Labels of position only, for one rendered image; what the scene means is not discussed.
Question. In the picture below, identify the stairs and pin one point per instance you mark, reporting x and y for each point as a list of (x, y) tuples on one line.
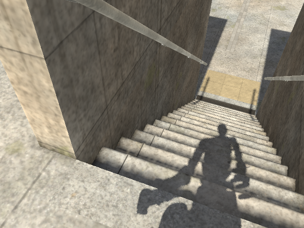
[(213, 155)]

